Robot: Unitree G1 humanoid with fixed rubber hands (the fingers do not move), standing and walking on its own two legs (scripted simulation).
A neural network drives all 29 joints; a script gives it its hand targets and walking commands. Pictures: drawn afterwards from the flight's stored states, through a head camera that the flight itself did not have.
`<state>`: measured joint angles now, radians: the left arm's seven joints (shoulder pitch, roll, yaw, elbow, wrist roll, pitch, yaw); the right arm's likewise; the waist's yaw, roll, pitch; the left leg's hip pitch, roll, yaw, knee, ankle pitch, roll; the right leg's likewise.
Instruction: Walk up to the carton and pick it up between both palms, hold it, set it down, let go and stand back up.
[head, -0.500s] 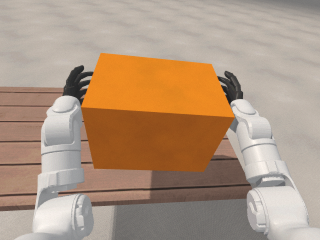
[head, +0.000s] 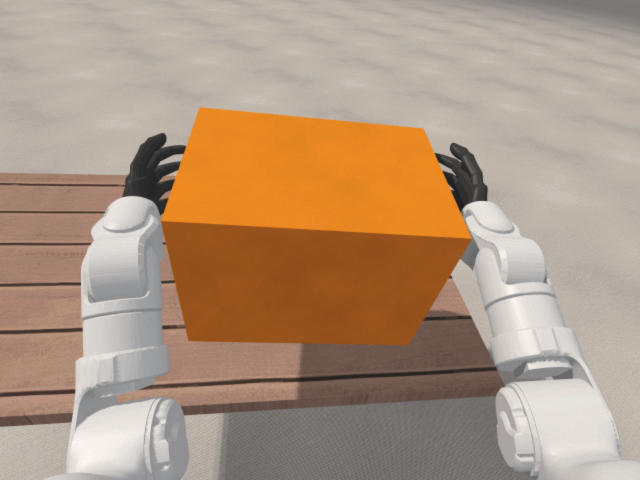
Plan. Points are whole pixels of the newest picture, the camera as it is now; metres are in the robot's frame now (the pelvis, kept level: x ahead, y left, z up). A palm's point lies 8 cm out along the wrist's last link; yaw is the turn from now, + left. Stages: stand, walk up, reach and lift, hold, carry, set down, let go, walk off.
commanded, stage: hold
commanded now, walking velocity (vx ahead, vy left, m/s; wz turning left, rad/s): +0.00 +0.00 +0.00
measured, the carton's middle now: (309, 232) +0.37 +0.01 +0.15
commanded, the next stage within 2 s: none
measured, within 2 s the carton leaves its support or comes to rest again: neither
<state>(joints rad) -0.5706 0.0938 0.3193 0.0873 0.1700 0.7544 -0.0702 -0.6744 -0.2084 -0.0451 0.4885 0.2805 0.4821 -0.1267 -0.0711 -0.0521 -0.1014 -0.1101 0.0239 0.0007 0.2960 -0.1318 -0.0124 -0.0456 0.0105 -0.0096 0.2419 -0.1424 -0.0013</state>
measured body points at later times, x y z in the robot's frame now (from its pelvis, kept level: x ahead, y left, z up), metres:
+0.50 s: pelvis +0.00 +0.00 +0.00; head -0.06 +0.03 +0.45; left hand +0.37 +0.20 +0.21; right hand +0.37 -0.19 +0.21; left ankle +0.02 +0.12 -0.75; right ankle +0.00 -0.12 -0.75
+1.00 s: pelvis +0.00 +0.00 +0.00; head -0.06 +0.02 +0.45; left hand +0.37 +0.19 +0.21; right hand +0.37 -0.19 +0.21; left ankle +0.02 +0.12 -0.75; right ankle +0.00 -0.12 -0.75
